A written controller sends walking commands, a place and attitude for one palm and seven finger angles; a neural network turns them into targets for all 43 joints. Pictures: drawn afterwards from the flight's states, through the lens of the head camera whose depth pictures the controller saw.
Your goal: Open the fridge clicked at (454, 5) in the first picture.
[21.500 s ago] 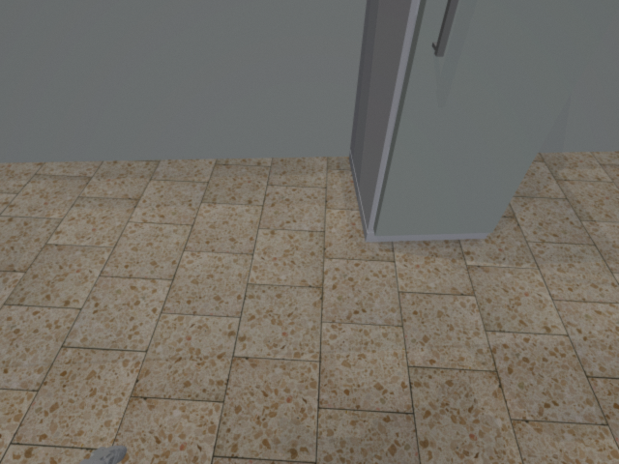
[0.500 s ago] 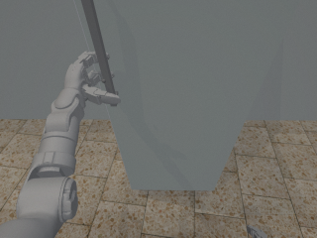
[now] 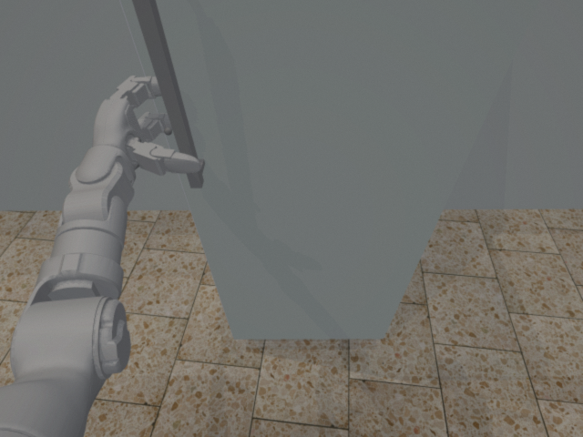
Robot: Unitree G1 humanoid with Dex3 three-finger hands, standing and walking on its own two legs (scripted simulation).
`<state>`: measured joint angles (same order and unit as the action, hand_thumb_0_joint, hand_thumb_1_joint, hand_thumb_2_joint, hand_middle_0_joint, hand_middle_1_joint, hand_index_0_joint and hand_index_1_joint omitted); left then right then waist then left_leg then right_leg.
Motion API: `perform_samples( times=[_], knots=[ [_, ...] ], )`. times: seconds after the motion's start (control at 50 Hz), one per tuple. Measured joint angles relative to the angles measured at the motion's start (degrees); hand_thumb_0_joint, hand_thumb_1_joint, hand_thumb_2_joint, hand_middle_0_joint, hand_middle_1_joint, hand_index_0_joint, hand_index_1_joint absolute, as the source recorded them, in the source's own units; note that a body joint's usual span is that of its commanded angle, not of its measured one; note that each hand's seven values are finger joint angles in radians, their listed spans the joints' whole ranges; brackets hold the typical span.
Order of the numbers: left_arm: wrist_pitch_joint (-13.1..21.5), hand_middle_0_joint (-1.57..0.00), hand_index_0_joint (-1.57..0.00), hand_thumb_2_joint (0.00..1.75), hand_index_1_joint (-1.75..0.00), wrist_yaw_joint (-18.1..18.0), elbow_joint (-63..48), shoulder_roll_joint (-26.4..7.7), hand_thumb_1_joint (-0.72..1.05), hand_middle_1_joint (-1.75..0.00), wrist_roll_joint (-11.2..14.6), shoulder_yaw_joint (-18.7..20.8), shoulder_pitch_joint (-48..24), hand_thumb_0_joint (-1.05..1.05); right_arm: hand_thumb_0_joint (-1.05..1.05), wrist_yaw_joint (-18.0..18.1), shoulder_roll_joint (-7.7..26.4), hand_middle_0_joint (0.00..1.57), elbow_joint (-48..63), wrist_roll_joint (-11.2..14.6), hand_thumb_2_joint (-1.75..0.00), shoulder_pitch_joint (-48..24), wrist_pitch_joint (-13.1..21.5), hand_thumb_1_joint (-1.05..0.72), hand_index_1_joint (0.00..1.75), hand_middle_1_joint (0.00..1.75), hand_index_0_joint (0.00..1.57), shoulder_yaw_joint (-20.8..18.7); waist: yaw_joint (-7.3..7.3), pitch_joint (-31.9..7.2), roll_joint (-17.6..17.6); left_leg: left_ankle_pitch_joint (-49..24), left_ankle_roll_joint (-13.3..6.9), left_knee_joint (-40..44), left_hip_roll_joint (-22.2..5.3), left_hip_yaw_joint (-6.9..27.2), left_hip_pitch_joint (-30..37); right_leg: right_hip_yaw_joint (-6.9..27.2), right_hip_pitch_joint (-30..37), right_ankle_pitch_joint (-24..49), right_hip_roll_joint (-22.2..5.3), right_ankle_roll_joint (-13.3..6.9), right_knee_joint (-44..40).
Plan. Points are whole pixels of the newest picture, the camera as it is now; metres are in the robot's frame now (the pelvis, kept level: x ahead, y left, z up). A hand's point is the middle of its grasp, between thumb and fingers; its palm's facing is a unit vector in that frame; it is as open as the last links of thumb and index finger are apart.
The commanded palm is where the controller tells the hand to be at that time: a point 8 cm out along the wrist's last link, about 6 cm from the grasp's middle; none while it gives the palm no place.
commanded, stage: slide the fingers in behind the handle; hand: left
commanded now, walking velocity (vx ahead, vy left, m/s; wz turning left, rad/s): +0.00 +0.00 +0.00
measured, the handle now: (170, 72) +0.50 +0.15 +0.26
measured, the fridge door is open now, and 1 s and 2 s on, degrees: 0 0 0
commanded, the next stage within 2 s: grip the handle and tug to test in 1.88 s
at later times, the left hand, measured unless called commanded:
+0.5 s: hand (181, 135) +0.45 +0.14 +0.20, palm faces -0.01 -1.00 +0.02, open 14.0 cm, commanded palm +0.43 +0.20 +0.20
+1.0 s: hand (191, 136) +0.46 +0.13 +0.20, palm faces +0.01 -1.00 +0.02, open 13.9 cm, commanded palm +0.43 +0.18 +0.20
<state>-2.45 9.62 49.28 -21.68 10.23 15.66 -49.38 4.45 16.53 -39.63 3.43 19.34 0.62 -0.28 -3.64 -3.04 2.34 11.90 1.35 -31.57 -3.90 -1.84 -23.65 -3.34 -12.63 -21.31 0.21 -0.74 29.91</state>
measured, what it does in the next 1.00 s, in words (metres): stands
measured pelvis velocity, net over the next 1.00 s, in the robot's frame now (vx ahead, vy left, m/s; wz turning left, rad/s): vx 0.00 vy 0.00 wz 0.00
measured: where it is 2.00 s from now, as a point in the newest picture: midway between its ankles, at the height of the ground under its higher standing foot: outside the picture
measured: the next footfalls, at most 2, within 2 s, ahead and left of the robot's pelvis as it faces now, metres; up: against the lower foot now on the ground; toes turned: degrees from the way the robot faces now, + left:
none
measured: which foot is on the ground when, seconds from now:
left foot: down 0.00-1.00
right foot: down 0.00-1.00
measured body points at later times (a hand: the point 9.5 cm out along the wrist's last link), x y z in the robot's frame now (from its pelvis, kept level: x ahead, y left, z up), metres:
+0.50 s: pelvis +0.00 +0.01 +0.00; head +0.01 +0.00 +0.45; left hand +0.45 +0.20 +0.20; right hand +0.09 -0.25 -0.12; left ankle +0.04 +0.14 -0.73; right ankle -0.07 -0.11 -0.73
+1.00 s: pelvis +0.00 +0.00 +0.00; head +0.01 -0.01 +0.45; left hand +0.45 +0.19 +0.20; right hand +0.09 -0.26 -0.12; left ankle +0.04 +0.14 -0.73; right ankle -0.07 -0.11 -0.73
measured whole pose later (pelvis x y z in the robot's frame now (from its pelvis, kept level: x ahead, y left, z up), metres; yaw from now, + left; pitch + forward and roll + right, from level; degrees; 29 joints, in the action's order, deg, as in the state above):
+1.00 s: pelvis +0.00 +0.00 +0.00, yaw +0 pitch +4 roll +0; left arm -4.6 4.8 44.6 -16.6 9.5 13.0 -47.7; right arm 3.9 15.1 -38.8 3.1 17.3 0.5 0.2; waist -3.0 -2.7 2.3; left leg 11.9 1.4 -31.0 -3.8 -1.9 -22.5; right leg -3.1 -11.5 -21.3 0.1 -0.8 29.4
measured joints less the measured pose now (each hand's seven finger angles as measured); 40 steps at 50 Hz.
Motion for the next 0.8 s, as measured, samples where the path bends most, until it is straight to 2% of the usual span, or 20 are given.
perform_samples(
  times=[0.14,0.26,0.48,0.62,0.8],
  knots=[
    [0.81,-0.35,-0.35,0.30,-1.23,0.37,1.70,-0.47,-0.50,-1.25,-0.44,0.02,-1.19,-0.01,0.01,-0.14,-0.53,0.20,-0.22,-0.03,-0.89,0.11,0.00,-0.91,0.30,0.30,0.20,0.16,-0.22,-0.01,-0.29,0.25,-0.11,-0.64,-0.04,0.05,-0.57,0.01,-0.42,-0.09,0.03,0.11,0.35],
    [0.73,-0.34,-0.33,0.30,-1.22,-0.58,0.05,0.40,-0.50,-1.23,-0.26,-0.65,-0.09,-0.01,0.01,-0.40,-0.73,0.20,0.38,0.03,-0.89,-0.05,0.24,-0.91,0.30,0.30,0.20,0.18,-0.02,-0.08,0.26,0.31,-0.29,-0.75,0.04,-0.27,-0.61,0.33,-0.48,0.11,-0.11,0.35,0.23],
    [-0.86,-0.31,-0.30,0.30,-1.21,-2.96,-4.54,4.15,-0.50,-1.20,-0.39,-1.94,2.28,-0.01,0.01,-0.82,-1.67,0.20,1.18,0.03,-0.89,-1.33,0.42,-0.90,0.30,0.30,0.20,0.77,0.49,-0.40,0.19,0.32,-0.52,-0.24,0.28,-0.82,0.61,0.83,0.48,0.20,-0.42,0.62,-0.13],
    [-2.10,-0.30,-0.30,0.30,-1.20,-4.44,-4.93,4.28,-0.50,-1.20,-1.11,-2.25,2.08,-0.01,0.01,-0.68,-1.87,0.20,1.63,-0.11,-0.89,-2.28,0.23,-0.90,0.30,0.30,0.20,1.02,0.55,0.01,0.01,0.18,-0.39,-0.01,0.25,-0.61,1.03,0.64,0.96,0.24,-0.33,0.48,-0.31],
    [-2.67,-0.30,-0.30,0.30,-1.20,-4.09,-5.95,5.09,-0.50,-1.20,-0.34,-3.38,1.94,-0.01,0.01,-0.62,-1.43,0.20,1.00,-0.05,-0.89,-2.26,-0.03,-0.90,0.30,0.30,0.20,0.71,1.02,-0.05,0.09,0.05,-0.19,0.37,0.31,-0.22,1.27,0.26,1.33,0.19,-0.28,0.28,-0.65]
  ],
)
